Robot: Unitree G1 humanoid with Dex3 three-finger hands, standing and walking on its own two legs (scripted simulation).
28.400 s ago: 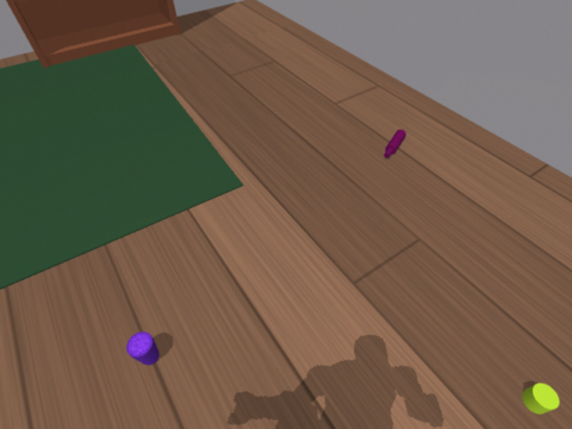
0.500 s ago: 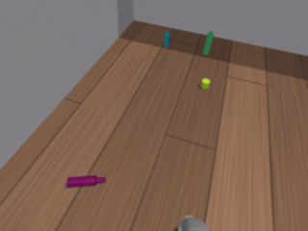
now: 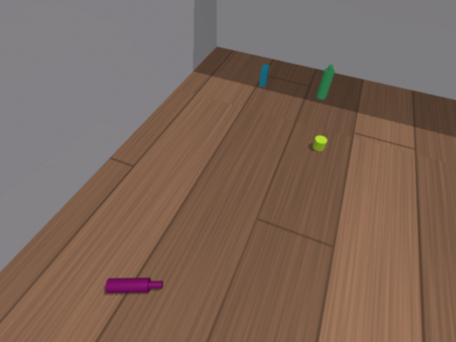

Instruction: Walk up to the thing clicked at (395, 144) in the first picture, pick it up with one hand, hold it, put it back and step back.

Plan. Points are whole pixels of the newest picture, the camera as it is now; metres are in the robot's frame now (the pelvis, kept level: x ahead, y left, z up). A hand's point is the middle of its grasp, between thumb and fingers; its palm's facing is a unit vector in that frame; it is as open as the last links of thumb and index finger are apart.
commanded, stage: walk up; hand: left
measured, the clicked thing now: (135, 285) +0.45 +0.40 -0.74
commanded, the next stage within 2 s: stand in 1.26 s
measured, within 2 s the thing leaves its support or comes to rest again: neither
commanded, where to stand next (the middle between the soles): +0.06 -0.01 m, yaw +1 degrees
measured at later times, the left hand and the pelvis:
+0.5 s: hand out of the picture +0.11 +0.24 -0.13, palm faces +0.00 -0.94 -0.34, open 7.4 cm; pelvis +0.02 -0.02 +0.02, yaw +1 degrees
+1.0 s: hand out of the picture +0.12 +0.23 -0.14, palm faces -0.02 -0.94 -0.33, open 7.4 cm; pelvis +0.03 -0.02 +0.02, yaw +0 degrees
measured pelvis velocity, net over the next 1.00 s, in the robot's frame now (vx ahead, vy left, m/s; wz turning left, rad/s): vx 0.03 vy -0.02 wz -0.01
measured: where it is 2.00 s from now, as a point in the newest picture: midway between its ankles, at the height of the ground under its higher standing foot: outside the picture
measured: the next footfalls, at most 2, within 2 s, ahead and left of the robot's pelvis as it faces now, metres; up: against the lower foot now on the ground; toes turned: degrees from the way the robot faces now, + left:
none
